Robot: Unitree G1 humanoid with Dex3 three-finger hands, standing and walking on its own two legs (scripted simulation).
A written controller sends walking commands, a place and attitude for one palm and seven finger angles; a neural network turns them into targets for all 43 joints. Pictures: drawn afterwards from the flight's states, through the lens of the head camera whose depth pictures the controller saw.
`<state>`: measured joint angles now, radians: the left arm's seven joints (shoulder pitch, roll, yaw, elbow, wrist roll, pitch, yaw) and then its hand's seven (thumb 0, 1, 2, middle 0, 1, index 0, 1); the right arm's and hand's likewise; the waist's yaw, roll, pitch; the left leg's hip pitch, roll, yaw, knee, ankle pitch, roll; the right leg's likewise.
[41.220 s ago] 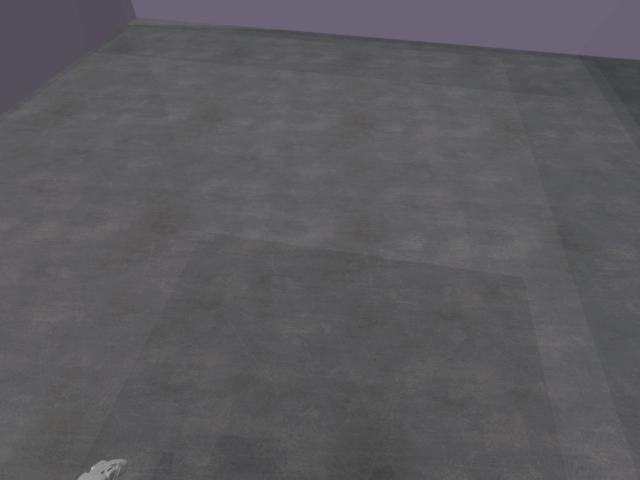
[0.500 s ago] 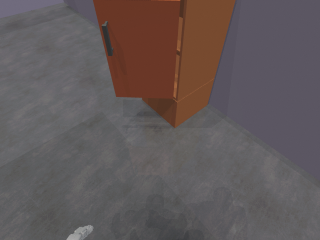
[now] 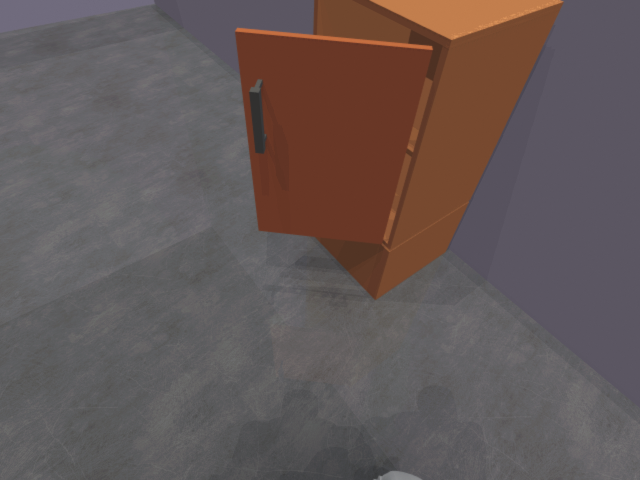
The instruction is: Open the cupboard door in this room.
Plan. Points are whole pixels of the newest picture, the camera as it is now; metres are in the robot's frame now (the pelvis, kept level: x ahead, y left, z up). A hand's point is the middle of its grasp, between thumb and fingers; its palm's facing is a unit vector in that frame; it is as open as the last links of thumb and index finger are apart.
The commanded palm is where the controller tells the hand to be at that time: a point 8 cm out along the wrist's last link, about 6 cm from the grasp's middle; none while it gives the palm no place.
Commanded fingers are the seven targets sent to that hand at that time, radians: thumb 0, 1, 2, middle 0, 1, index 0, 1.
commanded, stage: take the last steps up to it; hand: left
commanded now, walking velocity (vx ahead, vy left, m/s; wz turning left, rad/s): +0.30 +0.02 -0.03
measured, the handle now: (259, 117) +0.82 +0.21 -0.02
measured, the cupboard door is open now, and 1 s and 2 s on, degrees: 47 47 47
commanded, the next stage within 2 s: come to a stop and stand still in 0.42 s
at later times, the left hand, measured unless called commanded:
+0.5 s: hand (207, 443) +0.19 +0.18 -0.17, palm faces +0.07 -0.98 -0.19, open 7.2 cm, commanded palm none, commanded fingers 0.00 0.90 0.90 -0.20 -0.30 -0.20 -0.30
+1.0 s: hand (220, 372) +0.30 +0.19 -0.17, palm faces +0.01 -0.96 -0.26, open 7.4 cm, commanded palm none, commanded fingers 0.00 0.90 0.90 -0.20 -0.30 -0.20 -0.30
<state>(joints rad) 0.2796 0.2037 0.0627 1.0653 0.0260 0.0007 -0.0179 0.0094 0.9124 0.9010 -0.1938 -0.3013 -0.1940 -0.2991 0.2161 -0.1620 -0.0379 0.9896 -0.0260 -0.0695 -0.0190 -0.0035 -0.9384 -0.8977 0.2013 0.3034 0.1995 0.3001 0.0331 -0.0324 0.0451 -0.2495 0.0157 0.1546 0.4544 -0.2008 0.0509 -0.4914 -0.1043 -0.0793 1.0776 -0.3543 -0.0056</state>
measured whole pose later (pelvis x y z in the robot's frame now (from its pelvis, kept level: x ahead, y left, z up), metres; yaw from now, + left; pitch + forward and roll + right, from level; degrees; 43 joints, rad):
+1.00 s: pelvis +0.22 -0.01 -0.01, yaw -1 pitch -1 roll +0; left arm 0.19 0.21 0.04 0.98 0.03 0.03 0.02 0.00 0.91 0.90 -0.20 -0.30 -0.20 -0.30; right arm 0.16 -0.21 -0.06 1.02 -0.01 0.06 -0.02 0.00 -0.91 -0.90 0.20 0.30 0.20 0.30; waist 0.00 0.01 0.05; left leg -0.39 0.04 0.04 0.73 -0.41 -0.01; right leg -0.27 -0.02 -0.05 0.59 -0.31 -0.02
